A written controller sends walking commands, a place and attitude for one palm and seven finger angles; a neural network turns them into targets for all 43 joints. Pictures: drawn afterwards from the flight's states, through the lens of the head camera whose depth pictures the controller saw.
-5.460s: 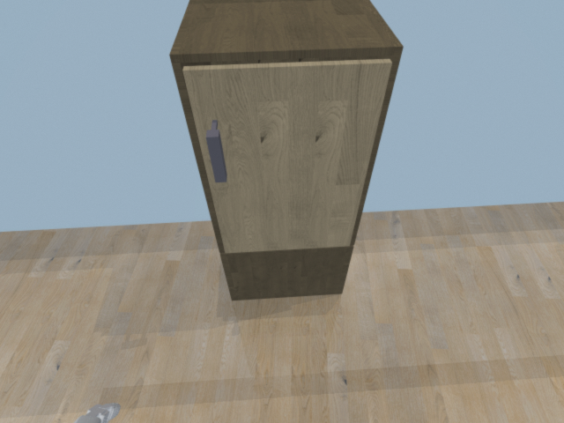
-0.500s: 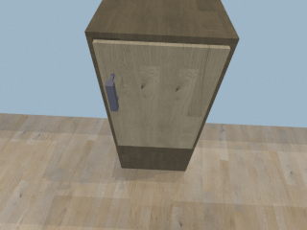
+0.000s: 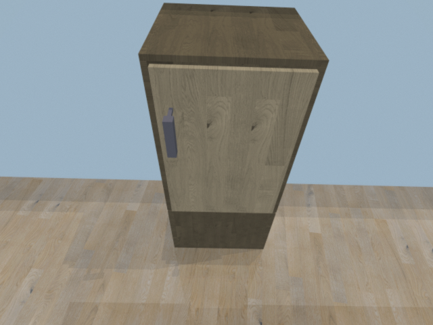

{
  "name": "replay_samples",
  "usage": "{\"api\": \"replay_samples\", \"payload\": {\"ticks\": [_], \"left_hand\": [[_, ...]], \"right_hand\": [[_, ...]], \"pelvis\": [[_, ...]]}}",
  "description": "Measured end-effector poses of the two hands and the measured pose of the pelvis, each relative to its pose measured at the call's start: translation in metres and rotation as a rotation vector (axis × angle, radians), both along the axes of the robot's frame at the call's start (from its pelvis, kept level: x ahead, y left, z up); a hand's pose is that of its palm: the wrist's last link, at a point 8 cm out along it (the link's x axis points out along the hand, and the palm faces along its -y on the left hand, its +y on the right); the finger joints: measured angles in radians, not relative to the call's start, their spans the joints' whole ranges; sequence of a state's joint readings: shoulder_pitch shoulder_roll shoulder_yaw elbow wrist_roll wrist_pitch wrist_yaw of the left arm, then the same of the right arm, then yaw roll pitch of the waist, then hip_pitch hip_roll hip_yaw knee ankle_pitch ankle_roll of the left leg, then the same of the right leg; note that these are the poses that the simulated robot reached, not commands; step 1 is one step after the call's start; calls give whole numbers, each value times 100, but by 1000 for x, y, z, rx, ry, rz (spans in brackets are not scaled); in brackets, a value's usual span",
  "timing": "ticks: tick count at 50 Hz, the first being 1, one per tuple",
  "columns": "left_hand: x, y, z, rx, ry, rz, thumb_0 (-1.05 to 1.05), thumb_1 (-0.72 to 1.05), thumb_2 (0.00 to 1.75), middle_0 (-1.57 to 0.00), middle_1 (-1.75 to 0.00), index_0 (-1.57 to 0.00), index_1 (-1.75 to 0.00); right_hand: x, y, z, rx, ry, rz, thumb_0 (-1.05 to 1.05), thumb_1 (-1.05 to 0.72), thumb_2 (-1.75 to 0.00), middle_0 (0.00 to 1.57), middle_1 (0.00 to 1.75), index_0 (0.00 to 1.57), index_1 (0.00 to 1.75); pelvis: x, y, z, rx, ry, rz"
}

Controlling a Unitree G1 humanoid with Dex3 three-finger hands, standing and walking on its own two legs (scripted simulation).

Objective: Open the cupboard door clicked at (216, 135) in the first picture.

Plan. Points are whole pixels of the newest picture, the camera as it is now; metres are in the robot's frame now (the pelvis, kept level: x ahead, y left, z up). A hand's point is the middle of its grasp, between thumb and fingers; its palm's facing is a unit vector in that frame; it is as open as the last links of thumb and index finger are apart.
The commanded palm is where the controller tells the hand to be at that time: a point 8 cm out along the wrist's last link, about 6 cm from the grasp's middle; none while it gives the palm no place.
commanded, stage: come to a stop and stand still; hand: left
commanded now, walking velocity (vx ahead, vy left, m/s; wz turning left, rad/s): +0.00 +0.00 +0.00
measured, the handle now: (171, 132) +0.57 +0.16 +0.02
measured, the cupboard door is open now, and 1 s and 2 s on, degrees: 0 0 0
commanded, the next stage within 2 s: look again from close up in 1.20 s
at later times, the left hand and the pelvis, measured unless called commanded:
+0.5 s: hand out of the picture -0.13 +0.18 -0.16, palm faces +0.06 -0.98 -0.20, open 7.4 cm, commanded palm none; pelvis -0.10 +0.00 +0.01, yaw +1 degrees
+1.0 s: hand out of the picture -0.14 +0.18 -0.16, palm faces +0.01 -0.97 -0.22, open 7.3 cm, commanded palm none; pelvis -0.16 +0.00 +0.01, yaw -1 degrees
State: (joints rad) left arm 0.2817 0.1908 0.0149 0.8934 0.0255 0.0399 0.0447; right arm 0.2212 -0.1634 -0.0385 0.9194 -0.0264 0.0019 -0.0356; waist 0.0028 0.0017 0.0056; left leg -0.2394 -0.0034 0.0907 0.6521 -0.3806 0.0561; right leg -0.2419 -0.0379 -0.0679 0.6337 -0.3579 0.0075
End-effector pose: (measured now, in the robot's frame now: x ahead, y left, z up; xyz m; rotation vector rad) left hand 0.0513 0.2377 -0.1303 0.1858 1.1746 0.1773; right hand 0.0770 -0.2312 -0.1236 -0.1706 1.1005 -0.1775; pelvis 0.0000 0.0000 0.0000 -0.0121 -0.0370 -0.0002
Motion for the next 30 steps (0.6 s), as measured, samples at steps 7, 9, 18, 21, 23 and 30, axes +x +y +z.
{"api": "replay_samples", "payload": {"ticks": [7, 9, 18, 21, 23, 30], "left_hand": [[-25, 0, 9, -12, -48, -19, 0, 91, 90, -20, -30, -20, -30], [-38, 0, 9, -14, -34, -23, 0, 91, 90, -20, -30, -20, -30], [-120, -2, 4, -28, 105, 20, 1, 91, 90, -20, -30, -20, -30], [-151, -5, 3, -34, 163, 43, 1, 91, 90, -20, -30, -20, -30], [-171, -9, 3, -39, 201, 58, 1, 91, 90, -20, -30, -20, -30], [-223, -19, -5, -67, 300, 106, 1, 91, 90, -20, -30, -20, -30]], "right_hand": [[-46, 8, 0, 25, 10, -4, 1, -91, -90, 20, 30, 20, 30], [-64, 7, 0, 26, 30, -12, 0, -92, -90, 20, 30, 20, 30], [-150, 4, -5, 32, 209, -37, 1, -91, -90, 20, 30, 20, 30], [-172, 4, -6, 38, 258, -43, 1, -91, -90, 20, 30, 20, 30], [-183, 4, -7, 44, 281, -46, 1, -91, -90, 20, 30, 20, 30], [-209, 8, -10, 52, 297, -76, 1, -91, -90, 20, 30, 20, 30]], "pelvis": [[-35, 5, 4, -2, -27, -2], [-44, 6, 5, 0, -27, -2], [-76, 6, 11, -4, -19, 11], [-85, 5, 12, -2, -19, 15], [-91, 4, 12, 0, -19, 18], [-115, 4, 9, 2, -14, 29]]}}
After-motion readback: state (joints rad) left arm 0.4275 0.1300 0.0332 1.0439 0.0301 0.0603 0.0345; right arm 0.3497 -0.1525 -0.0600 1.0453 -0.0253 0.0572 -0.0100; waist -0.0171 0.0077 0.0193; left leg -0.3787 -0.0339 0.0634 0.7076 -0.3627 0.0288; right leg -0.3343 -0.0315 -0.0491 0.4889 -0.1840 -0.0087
